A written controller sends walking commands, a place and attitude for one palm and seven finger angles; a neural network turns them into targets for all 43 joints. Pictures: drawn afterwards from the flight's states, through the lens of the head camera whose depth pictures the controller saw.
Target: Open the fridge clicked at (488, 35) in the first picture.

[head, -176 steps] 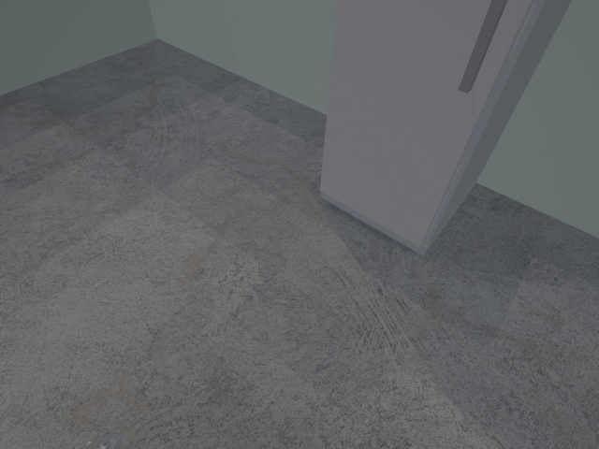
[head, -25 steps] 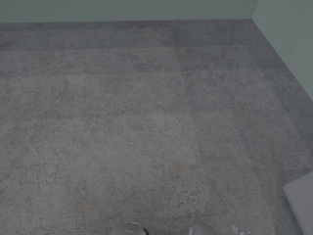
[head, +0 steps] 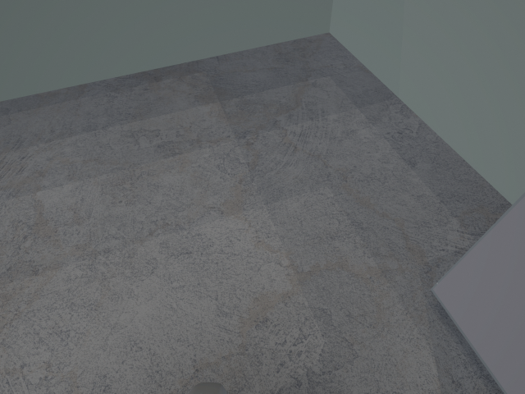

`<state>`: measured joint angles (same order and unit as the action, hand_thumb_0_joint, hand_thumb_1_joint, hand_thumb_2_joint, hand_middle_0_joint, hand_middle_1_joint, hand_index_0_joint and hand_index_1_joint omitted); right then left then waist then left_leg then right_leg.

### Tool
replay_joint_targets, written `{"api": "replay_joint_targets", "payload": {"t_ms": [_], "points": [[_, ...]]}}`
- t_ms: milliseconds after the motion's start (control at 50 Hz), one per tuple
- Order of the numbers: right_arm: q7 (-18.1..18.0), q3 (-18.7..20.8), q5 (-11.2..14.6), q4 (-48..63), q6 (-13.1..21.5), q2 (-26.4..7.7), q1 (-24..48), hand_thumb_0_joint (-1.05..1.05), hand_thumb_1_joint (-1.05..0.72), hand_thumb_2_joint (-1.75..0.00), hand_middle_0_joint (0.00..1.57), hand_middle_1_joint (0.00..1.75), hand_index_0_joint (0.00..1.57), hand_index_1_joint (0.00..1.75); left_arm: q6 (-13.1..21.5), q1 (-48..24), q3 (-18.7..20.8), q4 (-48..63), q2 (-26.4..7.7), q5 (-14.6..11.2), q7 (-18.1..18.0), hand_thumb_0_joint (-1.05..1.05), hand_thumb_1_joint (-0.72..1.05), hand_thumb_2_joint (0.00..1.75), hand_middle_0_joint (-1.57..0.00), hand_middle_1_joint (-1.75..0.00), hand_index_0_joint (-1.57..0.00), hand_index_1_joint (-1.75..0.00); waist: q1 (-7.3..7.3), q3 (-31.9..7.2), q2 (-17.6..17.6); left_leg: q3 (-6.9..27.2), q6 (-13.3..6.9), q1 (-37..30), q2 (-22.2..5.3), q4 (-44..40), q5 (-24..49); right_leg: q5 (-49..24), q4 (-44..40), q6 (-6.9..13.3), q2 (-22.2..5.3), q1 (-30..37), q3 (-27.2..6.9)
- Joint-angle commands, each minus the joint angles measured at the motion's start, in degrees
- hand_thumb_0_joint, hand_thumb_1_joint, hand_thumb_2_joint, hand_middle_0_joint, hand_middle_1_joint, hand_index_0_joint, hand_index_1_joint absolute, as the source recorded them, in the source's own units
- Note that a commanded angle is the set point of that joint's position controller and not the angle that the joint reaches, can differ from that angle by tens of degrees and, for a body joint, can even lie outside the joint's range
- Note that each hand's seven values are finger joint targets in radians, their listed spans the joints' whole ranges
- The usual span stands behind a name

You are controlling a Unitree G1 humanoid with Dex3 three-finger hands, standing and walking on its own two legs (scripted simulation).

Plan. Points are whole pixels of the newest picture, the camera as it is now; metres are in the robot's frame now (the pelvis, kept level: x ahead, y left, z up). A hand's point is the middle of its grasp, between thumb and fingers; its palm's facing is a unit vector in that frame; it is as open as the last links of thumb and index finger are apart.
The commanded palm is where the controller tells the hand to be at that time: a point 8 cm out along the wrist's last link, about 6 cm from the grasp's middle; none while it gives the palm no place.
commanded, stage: turn to face it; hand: right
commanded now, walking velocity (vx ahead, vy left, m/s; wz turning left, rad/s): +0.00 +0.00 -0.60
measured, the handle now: out of the picture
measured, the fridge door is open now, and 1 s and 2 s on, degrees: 0 0 0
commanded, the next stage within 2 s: take the last steps up to it in 1.76 s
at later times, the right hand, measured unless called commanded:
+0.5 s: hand out of the picture +0.00 -0.15 -0.16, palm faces +0.33 +0.91 -0.25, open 7.4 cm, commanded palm none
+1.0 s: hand out of the picture -0.06 -0.21 -0.16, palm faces +0.60 +0.75 -0.28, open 7.4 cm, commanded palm none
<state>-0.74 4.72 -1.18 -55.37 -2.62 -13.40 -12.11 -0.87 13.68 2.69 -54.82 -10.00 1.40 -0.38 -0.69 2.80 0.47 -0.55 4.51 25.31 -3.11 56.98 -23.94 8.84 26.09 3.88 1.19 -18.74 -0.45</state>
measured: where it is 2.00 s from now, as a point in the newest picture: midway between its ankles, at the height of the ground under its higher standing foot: outside the picture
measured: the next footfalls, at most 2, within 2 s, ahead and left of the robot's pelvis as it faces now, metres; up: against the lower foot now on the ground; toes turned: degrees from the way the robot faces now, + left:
left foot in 0.24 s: +0.04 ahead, +0.17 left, +0.00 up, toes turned -9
right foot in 0.62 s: -0.04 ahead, -0.09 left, +0.00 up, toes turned -32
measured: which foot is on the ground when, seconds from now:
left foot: up 0.00-0.22, down 0.24-0.64, up 0.66-1.00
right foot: down 0.00-0.22, up 0.24-0.60, down 0.62-1.00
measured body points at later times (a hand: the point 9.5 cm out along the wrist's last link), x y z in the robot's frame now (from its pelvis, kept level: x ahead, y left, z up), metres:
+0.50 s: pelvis -0.02 +0.06 +0.00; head +0.02 +0.06 +0.44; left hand +0.15 +0.29 -0.15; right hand -0.02 -0.20 -0.14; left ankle +0.00 +0.17 -0.74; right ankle -0.06 -0.08 -0.68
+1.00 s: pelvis -0.01 +0.03 -0.01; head +0.02 +0.00 +0.44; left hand +0.21 +0.19 -0.14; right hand -0.09 -0.25 -0.14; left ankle +0.08 +0.15 -0.71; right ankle -0.07 -0.07 -0.74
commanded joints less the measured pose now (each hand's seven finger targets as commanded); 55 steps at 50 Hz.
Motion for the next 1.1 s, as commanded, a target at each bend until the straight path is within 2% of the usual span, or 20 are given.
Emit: {"api": "replay_joint_targets", "payload": {"t_ms": [0, 160, 180, 200, 220, 280, 320, 460, 560, 580, 600, 620, 640, 740, 980, 1000, 1020, 1040, 1060, 1080], "points": [[-0.45, 0.59, 0.50, 5.91, 1.20, -3.07, 3.16, 0.00, -0.90, -0.90, 0.20, 0.30, 0.20, 0.30, 0.35, 2.86, 3.58, 2.96, -12.76, -0.06, -0.39, 0.00, 0.90, 0.90, -0.20, -0.30, -0.20, -0.30, -1.95, -7.50, -8.49, 0.85, 0.23, 3.84, 0.00, -3.76, -1.36, -8.83, -8.20, 6.36, -14.28, 11.84, -19.30], [-0.98, 0.72, 0.96, 6.08, 1.45, -5.25, -4.56, 0.00, -0.90, -0.90, 0.20, 0.30, 0.20, 0.30, -1.22, -3.13, 4.82, 5.85, -13.85, -0.19, 0.55, 0.00, 0.90, 0.90, -0.20, -0.30, -0.20, -0.30, 1.76, -7.51, -8.94, -0.40, -2.03, -17.03, 3.17, -29.53, 6.03, 1.75, -5.79, 2.09, -8.26, -2.06, -22.82], [-1.29, 1.28, 0.62, 5.92, 1.85, -7.50, -7.29, 0.00, -0.90, -0.90, 0.20, 0.30, 0.20, 0.30, -1.38, -3.78, 4.67, 6.45, -11.83, -0.53, 0.83, 0.00, 0.90, 0.90, -0.20, -0.30, -0.20, -0.30, 3.23, -8.03, -3.83, 3.72, -3.71, -24.46, -2.00, -38.34, 6.23, 7.20, 0.11, -0.93, -4.73, -9.04, -19.34], [-1.71, 2.35, -0.48, 6.80, 2.23, -13.36, -6.79, 0.00, -0.90, -0.90, 0.20, 0.30, 0.20, 0.30, -1.43, -3.08, 4.17, 7.79, -7.66, -0.89, 0.98, 0.00, 0.90, 0.90, -0.20, -0.30, -0.20, -0.30, 3.28, -5.65, 13.70, 21.49, -9.51, -26.94, -18.46, -46.50, -4.55, 18.25, 15.59, -5.74, 3.11, -20.37, -7.03], [-1.60, 1.48, -0.15, 8.89, 1.73, -14.25, -1.91, 0.00, -0.90, -0.90, 0.20, 0.30, 0.20, 0.30, -1.31, -3.56, 4.41, 8.57, -9.40, 0.16, 0.92, 0.00, 0.90, 0.90, -0.20, -0.30, -0.20, -0.30, 2.18, -3.04, 13.53, 23.28, -13.03, -16.17, -25.36, -47.41, -3.29, 21.76, 28.33, -6.03, 2.51, -19.34, -3.97], [-1.53, 0.39, 0.05, 10.35, 2.69, -8.50, 5.81, 0.00, -0.90, -0.90, 0.20, 0.30, 0.20, 0.30, -2.32, -2.46, 4.35, 6.01, -9.78, 0.22, 1.93, 0.00, 0.90, 0.90, -0.20, -0.30, -0.20, -0.30, -1.86, 2.13, 9.66, 9.09, -10.47, -9.23, -16.20, -42.32, 11.97, 13.47, 41.83, -6.58, -2.19, -16.21, -2.48], [-1.34, -0.11, -0.12, 9.90, 3.18, -7.42, 3.87, 0.00, -0.90, -0.90, 0.20, 0.30, 0.20, 0.30, -2.34, -1.93, 3.87, 5.66, -8.80, -0.07, 2.21, 0.00, 0.90, 0.90, -0.20, -0.30, -0.20, -0.30, -1.40, 1.25, 9.70, 2.34, -10.01, -13.02, -14.12, -38.65, 23.93, 11.82, 41.79, -7.76, -2.39, -15.82, 0.02], [-1.12, 0.71, -0.61, 7.26, 2.66, -11.19, -4.31, 0.00, -0.90, -0.90, 0.20, 0.30, 0.20, 0.30, -2.18, -10.76, 2.45, 7.94, -7.77, -0.52, 2.45, 0.00, 0.90, 0.90, -0.20, -0.30, -0.20, -0.30, 3.43, -0.99, 11.66, -2.12, -10.81, -20.92, -16.61, -33.89, 37.88, 16.26, 23.89, -8.24, -2.80, -10.17, 5.47], [-0.77, 1.48, -0.25, 6.93, 2.03, -12.67, -3.51, 0.00, -0.90, -0.90, 0.20, 0.30, 0.20, 0.30, -1.11, -6.85, 2.37, 7.66, -9.58, -0.62, 2.12, 0.00, 0.90, 0.90, -0.20, -0.30, -0.20, -0.30, 1.52, -5.71, 11.59, -7.15, -7.38, -21.62, -16.38, -24.31, 40.53, 8.86, 4.71, -6.19, -1.70, 1.77, 8.17], [-0.55, 1.53, 0.29, 7.40, 1.84, -12.18, -3.22, 0.00, -0.90, -0.90, 0.20, 0.30, 0.20, 0.30, -0.64, -2.84, 3.12, 6.85, -12.01, -0.38, 2.05, 0.00, 0.90, 0.90, -0.20, -0.30, -0.20, -0.30, -0.94, -8.33, 6.88, -9.10, -4.85, -15.42, -15.48, -16.36, 36.38, -1.04, -1.87, -4.91, -3.29, 11.85, 6.24], [-0.03, 1.22, 0.68, 9.43, 1.68, -9.02, -3.50, 0.00, -0.90, -0.90, 0.20, 0.30, 0.20, 0.30, -0.01, 0.99, 4.80, 6.56, -18.85, 0.10, 1.66, 0.00, 0.90, 0.90, -0.20, -0.30, -0.20, -0.30, -3.00, -12.02, -9.57, -11.44, -0.35, 0.71, -8.62, -3.26, 12.89, -19.93, -2.79, 1.60, -17.06, 24.74, -11.75], [-0.03, -0.16, 0.33, 12.02, 1.60, -6.39, 0.11, 0.00, -0.90, -0.90, 0.20, 0.30, 0.20, 0.30, -0.21, 5.16, 5.55, 5.36, -22.47, -0.68, 1.45, 0.00, 0.90, 0.90, -0.20, -0.30, -0.20, -0.30, -4.87, -11.84, -17.58, -7.36, 1.11, 9.76, -4.68, 6.25, -15.26, -39.56, -2.66, 9.02, -26.58, 25.80, -20.58], [-0.81, 0.14, 0.10, 11.54, 0.77, -7.05, 4.03, 0.00, -0.90, -0.90, 0.20, 0.30, 0.20, 0.30, 0.05, 7.10, 5.30, 3.69, -20.63, -0.86, 0.72, 0.00, 0.90, 0.90, -0.20, -0.30, -0.20, -0.30, -6.17, -12.47, -15.54, -1.29, 0.43, 9.97, -5.09, 9.89, -13.42, -36.35, -2.47, 8.94, -24.56, 22.67, -19.69], [0.33, 0.87, 0.22, 8.45, 0.67, -6.62, 0.89, 0.00, -0.90, -0.90, 0.20, 0.30, 0.20, 0.30, 0.45, -5.27, 3.40, 7.39, -15.22, -0.27, 0.13, 0.00, 0.90, 0.90, -0.20, -0.30, -0.20, -0.30, -0.16, -5.38, -9.29, -0.41, 1.12, 5.67, -3.96, 7.54, 0.98, -18.62, -5.46, 4.34, -13.97, 10.48, -10.29], [-0.42, 0.13, 0.97, 10.51, 1.86, -6.34, 0.00, 0.00, -0.90, -0.90, 0.20, 0.30, 0.20, 0.30, -0.64, -5.24, 4.58, 7.55, -15.48, -0.19, 0.53, 0.00, 0.90, 0.90, -0.20, -0.30, -0.20, -0.30, 0.78, -6.40, -9.99, -1.11, 0.15, -10.39, 2.10, -22.31, 4.59, -18.44, -0.12, 4.31, -11.02, 4.75, -19.77], [-0.60, 0.36, 0.95, 10.01, 2.35, -7.08, -2.77, 0.00, -0.90, -0.90, 0.20, 0.30, 0.20, 0.30, -0.67, -6.15, 4.52, 7.80, -14.80, -0.48, 0.57, 0.00, 0.90, 0.90, -0.20, -0.30, -0.20, -0.30, 2.45, -7.41, -7.76, -0.85, -0.07, -16.50, 1.21, -30.81, 10.64, -14.92, 3.07, 2.32, -9.18, 1.40, -18.91], [-0.99, 0.98, 0.32, 9.81, 3.07, -10.67, -4.69, 0.00, -0.90, -0.90, 0.20, 0.30, 0.20, 0.30, -0.56, -4.87, 4.14, 8.17, -11.90, -1.01, 0.88, 0.00, 0.90, 0.90, -0.20, -0.30, -0.20, -0.30, 3.18, -8.61, 1.83, 6.79, -2.09, -25.33, -7.15, -38.66, 12.55, -2.86, 11.13, -1.49, -4.44, -6.84, -14.77], [-1.32, 1.80, -0.47, 10.09, 3.30, -15.60, -4.91, 0.00, -0.90, -0.90, 0.20, 0.30, 0.20, 0.30, -0.46, -3.92, 3.44, 9.70, -8.20, -0.97, 1.12, 0.00, 0.90, 0.90, -0.20, -0.30, -0.20, -0.30, 3.12, -7.93, 17.99, 21.76, -8.82, -28.36, -23.10, -41.19, 20.52, 22.96, 24.65, -6.26, 4.27, -16.96, -3.01], [-1.52, 1.53, 0.06, 10.81, 2.92, -15.05, -4.15, 0.00, -0.90, -0.90, 0.20, 0.30, 0.20, 0.30, -1.16, -3.51, 4.19, 9.21, -11.06, -0.23, 0.89, 0.00, 0.90, 0.90, -0.20, -0.30, -0.20, -0.30, 2.59, -7.60, 11.95, 20.70, -12.49, -21.32, -26.47, -40.84, 21.03, 24.98, 35.36, -5.98, 1.17, -14.86, -5.40], [-1.54, 1.38, 0.13, 11.23, 2.85, -13.34, -0.94, 0.00, -0.90, -0.90, 0.20, 0.30, 0.20, 0.30, -1.84, -4.19, 4.33, 8.31, -10.39, -0.12, 1.10, 0.00, 0.90, 0.90, -0.20, -0.30, -0.20, -0.30, 1.35, -5.25, 11.66, 17.65, -11.98, -16.84, -22.52, -40.83, 18.37, 22.41, 41.16, -6.02, 0.05, -14.46, -5.45]]}}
